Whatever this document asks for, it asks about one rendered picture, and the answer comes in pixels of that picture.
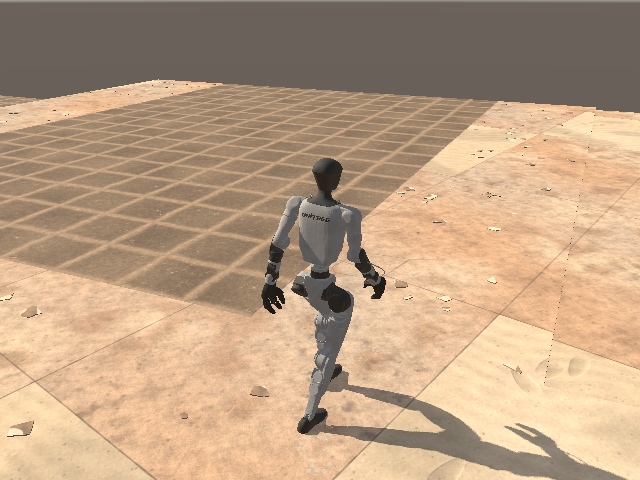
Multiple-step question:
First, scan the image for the right robot forearm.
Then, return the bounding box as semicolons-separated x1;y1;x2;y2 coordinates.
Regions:
355;249;381;286

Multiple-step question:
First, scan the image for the robot right shin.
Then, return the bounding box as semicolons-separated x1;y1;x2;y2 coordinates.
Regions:
304;354;336;421

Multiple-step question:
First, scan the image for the left robot forearm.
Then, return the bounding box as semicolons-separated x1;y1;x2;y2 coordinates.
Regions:
265;235;284;285

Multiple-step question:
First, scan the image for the robot left upper arm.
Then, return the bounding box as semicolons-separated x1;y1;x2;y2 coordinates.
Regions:
272;196;308;249

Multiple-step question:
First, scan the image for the robot right hand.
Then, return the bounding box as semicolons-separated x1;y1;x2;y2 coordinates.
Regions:
363;277;386;299

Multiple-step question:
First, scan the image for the robot left hand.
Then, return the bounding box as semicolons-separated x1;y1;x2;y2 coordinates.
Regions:
261;283;285;314

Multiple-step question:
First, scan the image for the robot right upper arm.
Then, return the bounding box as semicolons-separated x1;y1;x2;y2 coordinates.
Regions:
340;205;363;263

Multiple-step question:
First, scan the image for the robot right foot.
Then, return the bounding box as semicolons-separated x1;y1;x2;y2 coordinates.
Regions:
297;408;327;434

